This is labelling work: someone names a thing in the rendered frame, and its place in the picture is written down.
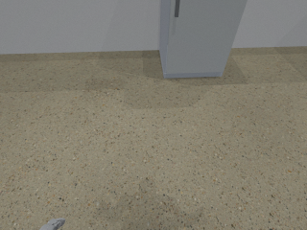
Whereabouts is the fridge door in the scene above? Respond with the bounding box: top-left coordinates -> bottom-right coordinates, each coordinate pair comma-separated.
166,0 -> 248,74

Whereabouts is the robot left hand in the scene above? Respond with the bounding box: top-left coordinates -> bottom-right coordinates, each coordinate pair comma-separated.
39,218 -> 65,230

